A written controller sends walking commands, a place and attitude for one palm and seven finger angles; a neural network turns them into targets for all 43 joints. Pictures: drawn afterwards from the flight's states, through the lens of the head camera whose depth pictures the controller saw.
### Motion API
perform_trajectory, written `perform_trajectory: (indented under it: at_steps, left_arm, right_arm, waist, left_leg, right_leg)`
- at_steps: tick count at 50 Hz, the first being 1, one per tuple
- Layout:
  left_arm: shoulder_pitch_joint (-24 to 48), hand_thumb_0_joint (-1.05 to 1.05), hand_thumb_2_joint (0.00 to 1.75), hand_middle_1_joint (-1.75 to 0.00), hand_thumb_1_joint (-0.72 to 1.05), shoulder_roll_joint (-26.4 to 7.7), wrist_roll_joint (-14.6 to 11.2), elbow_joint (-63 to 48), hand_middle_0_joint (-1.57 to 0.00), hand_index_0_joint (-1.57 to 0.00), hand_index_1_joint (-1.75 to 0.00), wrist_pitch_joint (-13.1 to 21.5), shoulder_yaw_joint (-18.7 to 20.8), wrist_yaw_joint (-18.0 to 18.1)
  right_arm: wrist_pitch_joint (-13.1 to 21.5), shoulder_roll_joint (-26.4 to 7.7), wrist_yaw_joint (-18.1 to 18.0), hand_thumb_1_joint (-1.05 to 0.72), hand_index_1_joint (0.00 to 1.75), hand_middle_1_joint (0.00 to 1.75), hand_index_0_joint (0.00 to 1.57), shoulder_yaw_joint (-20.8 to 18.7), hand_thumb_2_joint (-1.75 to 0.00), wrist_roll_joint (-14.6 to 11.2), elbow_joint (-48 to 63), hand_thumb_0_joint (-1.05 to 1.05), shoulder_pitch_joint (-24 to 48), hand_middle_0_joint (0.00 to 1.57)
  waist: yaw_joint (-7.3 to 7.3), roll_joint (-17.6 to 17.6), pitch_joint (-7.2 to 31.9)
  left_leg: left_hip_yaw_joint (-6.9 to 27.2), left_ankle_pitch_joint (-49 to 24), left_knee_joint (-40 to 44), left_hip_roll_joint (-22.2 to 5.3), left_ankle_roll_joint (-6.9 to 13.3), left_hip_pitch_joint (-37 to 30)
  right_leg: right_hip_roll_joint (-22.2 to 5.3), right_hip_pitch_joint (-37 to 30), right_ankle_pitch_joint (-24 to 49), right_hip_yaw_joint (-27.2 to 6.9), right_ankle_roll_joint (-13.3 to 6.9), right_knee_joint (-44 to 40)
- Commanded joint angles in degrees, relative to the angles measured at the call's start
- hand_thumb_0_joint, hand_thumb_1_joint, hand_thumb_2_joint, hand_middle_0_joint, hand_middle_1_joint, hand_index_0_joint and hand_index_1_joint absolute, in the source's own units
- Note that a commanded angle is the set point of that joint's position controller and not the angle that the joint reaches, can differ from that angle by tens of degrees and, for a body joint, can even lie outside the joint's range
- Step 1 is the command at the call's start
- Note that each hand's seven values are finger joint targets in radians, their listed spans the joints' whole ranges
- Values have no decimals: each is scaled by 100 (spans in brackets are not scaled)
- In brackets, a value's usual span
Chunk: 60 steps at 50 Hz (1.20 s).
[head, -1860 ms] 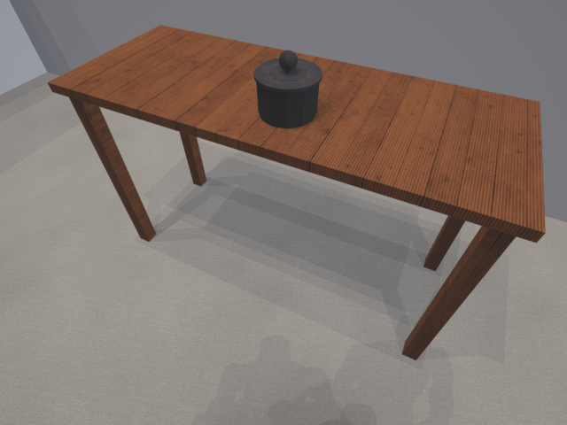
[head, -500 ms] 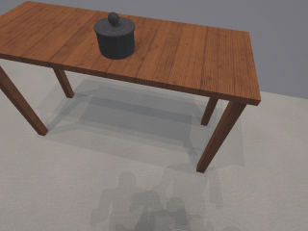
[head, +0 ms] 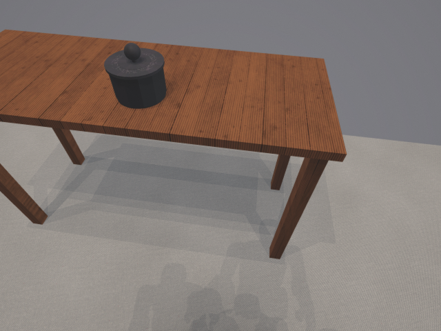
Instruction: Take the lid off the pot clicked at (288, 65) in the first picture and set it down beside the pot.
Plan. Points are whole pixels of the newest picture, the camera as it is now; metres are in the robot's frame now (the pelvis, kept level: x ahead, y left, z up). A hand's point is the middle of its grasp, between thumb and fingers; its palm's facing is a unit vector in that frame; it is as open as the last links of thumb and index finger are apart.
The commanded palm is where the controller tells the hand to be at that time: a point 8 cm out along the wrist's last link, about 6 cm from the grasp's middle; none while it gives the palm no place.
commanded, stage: take the last steps up to it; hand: left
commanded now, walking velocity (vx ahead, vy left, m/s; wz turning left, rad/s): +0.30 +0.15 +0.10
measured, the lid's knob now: (132, 51) +0.76 +0.29 +0.13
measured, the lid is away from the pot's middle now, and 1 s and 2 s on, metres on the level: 0.00 0.00 0.00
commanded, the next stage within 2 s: come to a stop and stand still in 0.60 s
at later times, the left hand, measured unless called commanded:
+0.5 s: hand (128, 309) +0.19 +0.21 -0.16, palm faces +0.12 -0.96 -0.24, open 7.4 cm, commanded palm none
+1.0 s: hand (91, 320) +0.17 +0.29 -0.19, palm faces +0.15 -0.97 -0.20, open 7.4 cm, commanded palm none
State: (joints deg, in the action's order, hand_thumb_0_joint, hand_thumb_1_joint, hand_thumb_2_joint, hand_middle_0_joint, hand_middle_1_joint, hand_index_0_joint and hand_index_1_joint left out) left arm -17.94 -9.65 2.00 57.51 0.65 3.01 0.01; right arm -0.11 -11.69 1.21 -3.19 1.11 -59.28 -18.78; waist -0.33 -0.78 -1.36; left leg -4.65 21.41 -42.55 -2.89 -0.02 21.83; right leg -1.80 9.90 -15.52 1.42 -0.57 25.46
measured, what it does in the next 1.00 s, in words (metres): walks ahead: left foot, then right foot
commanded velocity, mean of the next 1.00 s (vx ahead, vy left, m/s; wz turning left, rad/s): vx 0.08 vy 0.03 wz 0.02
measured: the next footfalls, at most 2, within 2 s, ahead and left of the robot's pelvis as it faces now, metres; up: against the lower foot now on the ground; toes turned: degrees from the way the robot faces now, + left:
left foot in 0.06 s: +0.09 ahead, +0.13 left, +0.00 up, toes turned +6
right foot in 0.42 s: +0.25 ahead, -0.07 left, +0.00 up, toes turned -6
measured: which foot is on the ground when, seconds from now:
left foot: up 0.00-0.04, down 0.06-0.42, up 0.44-0.82, down 0.84-1.00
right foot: down 0.00-0.06, up 0.08-0.40, down 0.42-0.84, up 0.86-1.00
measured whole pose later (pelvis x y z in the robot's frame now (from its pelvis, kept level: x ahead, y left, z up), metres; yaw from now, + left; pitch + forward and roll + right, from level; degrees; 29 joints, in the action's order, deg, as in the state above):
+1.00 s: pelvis +0.21 +0.10 +0.00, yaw +4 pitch -1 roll -1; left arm -18.3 -12.2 1.4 61.3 -2.3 3.3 1.7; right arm 0.8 -6.8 -2.2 -1.0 0.8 -57.4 -7.5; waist 1.9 -3.4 -3.5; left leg -5.0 8.7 -27.4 -3.0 0.8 17.6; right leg -1.3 21.7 -27.5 1.0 1.7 54.5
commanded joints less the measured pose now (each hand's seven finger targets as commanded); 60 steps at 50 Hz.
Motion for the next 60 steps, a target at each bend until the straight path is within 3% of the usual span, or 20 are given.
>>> perform_trajectory:
  at_steps: [1, 2, 3, 5, 8, 12, 16, 19, 20, 21, 22, 27, 38, 40, 41, 43, 45, 51, 58, 60]
  left_arm:
    - [66, 0, 90, -30, 90, -1117, -57, -285, -20, -20, -30, 96, 354, 25]
    - [74, 0, 90, -30, 90, -930, -40, -325, -20, -20, -30, 48, 309, -6]
    - [191, 0, 90, -30, 90, -533, -83, -454, -20, -20, -30, 31, 250, -41]
    - [722, 0, 90, -30, 90, -448, -47, -725, -20, -20, -30, 156, 183, -44]
    - [406, 0, 90, -30, 90, -545, -35, -441, -20, -20, -30, 168, 191, -96]
    - [321, 0, 90, -30, 90, -414, -75, -414, -20, -20, -30, 105, 128, -84]
    - [455, 0, 90, -30, 90, -256, -61, -530, -20, -20, -30, 107, 107, -41]
    - [-516, 0, 90, -30, 90, -429, -21, -251, -20, -20, -30, 162, 226, 10]
    - [-1270, 0, 90, -30, 90, -797, 24, -55, -20, -20, -30, 233, 304, 62]
    - [-1724, 0, 90, -30, 90, -1405, -3, -41, -20, -20, -30, 247, 423, 116]
    - [-1620, 0, 90, -30, 90, -1449, -95, -85, -20, -20, -30, 210, 450, 170]
    - [-426, 0, 90, -30, 90, -587, -59, -247, -20, -20, -30, 315, 269, 247]
    - [-385, 0, 90, -30, 90, -949, -11, 14, -20, -20, -30, 164, 240, 151]
    - [-493, 0, 90, -30, 90, -680, -52, 78, -20, -20, -30, 50, 132, 179]
    - [-835, 0, 90, -30, 90, -389, -108, 102, -20, -20, -30, -6, 72, 193]
    - [-965, 0, 90, -30, 90, -218, -127, 108, -20, -20, -30, -61, -53, 240]
    - [-902, 0, 90, -30, 90, -411, -90, 318, -20, -20, -30, -169, 40, 240]
    - [-523, 0, 90, -30, 90, -526, -82, 19, -20, -20, -30, -350, 183, 127]
    - [-626, 0, 90, -30, 90, -375, -97, -59, -20, -20, -30, -250, 115, 88]
    - [-581, 0, 90, -30, 90, -802, -17, -93, -20, -20, -30, -179, 139, 152]
  right_arm:
    - [268, -182, -57, -90, 30, 30, 20, -29, -90, -1, 188, 0, -681, 20]
    - [270, -382, -102, -90, 30, 30, 20, -75, -90, 13, 99, 0, -1086, 20]
    - [292, -786, -171, -90, 30, 30, 20, -172, -90, 102, 16, 0, -1578, 20]
    - [277, -917, -228, -90, 30, 30, 20, -154, -90, 98, 65, 0, -1607, 20]
    - [400, -423, -246, -90, 30, 30, 20, 23, -90, 49, 230, 0, -672, 20]
    - [478, -372, -247, -90, 30, 30, 20, 49, -90, -4, 72, 0, -674, 20]
    - [407, -397, -208, -90, 30, 30, 20, 39, -90, 31, -44, 0, -771, 20]
    - [345, -323, -199, -90, 30, 30, 20, 35, -90, 17, -42, 0, -603, 20]
    - [331, -149, -176, -90, 30, 30, 20, 40, -90, -31, 6, 0, -618, 20]
    - [326, 49, -144, -90, 30, 30, 20, 37, -90, -37, 226, 0, -769, 20]
    - [251, -240, -140, -90, 30, 30, 20, -42, -90, 56, 323, 0, -558, 20]
    - [-14, 114, -24, -90, 30, 30, 20, -45, -90, 83, 171, 0, -298, 20]
    - [132, 51, -51, -90, 30, 30, 20, 40, -90, -50, 433, 0, 418, 20]
    - [226, -277, -139, -90, 30, 30, 20, 17, -90, -49, 203, 0, -90, 20]
    - [255, -780, -192, -90, 30, 30, 20, -57, -90, -15, 233, 0, -184, 20]
    - [143, -983, -279, -90, 30, 30, 20, -38, -90, 5, 289, 0, -48, 20]
    - [129, -681, -400, -90, 30, 30, 20, 24, -90, 1, 168, 0, 296, 20]
    - [30, -694, -472, -90, 30, 30, 20, -94, -90, 5, 293, 0, 593, 20]
    - [-61, -824, -354, -90, 30, 30, 20, -202, -90, 38, 309, 0, 680, 20]
    - [-116, -356, -297, -90, 30, 30, 20, -139, -90, -43, 338, 0, 581, 20]
  waist:
    - [-196, -285, -214]
    - [-329, 395, -262]
    - [-535, 1742, -349]
    - [-512, 1458, -428]
    - [-3, 672, -416]
    - [93, 478, -203]
    - [60, 575, -382]
    - [490, -56, -253]
    - [767, -909, 46]
    - [767, -2150, 278]
    - [640, -1284, -14]
    - [33, -651, -262]
    - [155, -1060, -76]
    - [-34, -151, 300]
    - [23, 1016, 559]
    - [4, 944, 191]
    - [35, 1884, 256]
    - [50, 949, 442]
    - [122, 706, 283]
    - [94, -623, -104]
  left_leg:
    - [-241, -370, 1426, 254, 54, -1478]
    - [233, 298, 1781, 74, 152, -1878]
    - [2042, 1534, 2742, -1030, 654, -2124]
    - [3550, 2119, 3628, -1746, 1489, -1746]
    - [2160, 431, 3521, -1185, 1251, -1273]
    - [1191, -1255, 3337, -909, 1286, -1437]
    - [997, -1004, 3209, -938, 1309, -967]
    - [581, -303, 2041, -535, 929, 79]
    - [103, 246, 562, 34, 602, 776]
    - [-98, 1257, -1218, 554, 302, 1735]
    - [442, 1082, -2299, 238, 258, 1915]
    - [422, -655, -2416, -292, -30, 1194]
    - [-187, -1029, 997, 125, -240, -552]
    - [73, -2228, 2028, -241, -219, -1688]
    - [1234, -3813, 2094, -1338, 158, -2161]
    - [1653, -4388, 2480, -1969, 903, -1211]
    - [1314, -4548, 2479, -1651, 771, -1011]
    - [971, -3289, 2529, -1592, 864, -1168]
    - [1141, -447, 2553, -1297, 564, -362]
    - [331, 287, 1360, -245, 15, 326]
  right_leg:
    - [-1024, 1171, -1647, -738, -695, -570]
    - [-662, 1690, -1767, -409, -526, 284]
    - [-35, 2530, -1599, 294, -269, 2003]
    - [-106, 3334, -1482, 11, -317, 4061]
    - [-542, 3131, -297, -101, -171, 4214]
    - [-557, 2525, -211, 194, -12, 2803]
    - [-402, 1617, -99, 416, 4, 1634]
    - [-278, -303, 314, 453, -23, 649]
    - [-1063, -1282, -722, -657, -294, -38]
    - [-2664, -1694, -1883, -3244, -943, -1431]
    - [-3002, -1152, -2331, -3702, -1209, -1857]
    - [-1844, 785, -686, -959, -728, -1649]
    - [-1395, 573, 1244, -2, -517, -769]
    - [-894, 666, 778, 263, -147, 369]
    - [-444, 1288, -742, 507, 149, 966]
    - [-177, 1102, -1941, 245, 202, 2121]
    - [-119, 1066, -1557, -198, 173, 2902]
    - [0, 1590, -945, -429, 245, 3549]
    - [60, 9, -361, 35, 15, 408]
    - [-705, -17, -542, -1186, -332, -1013]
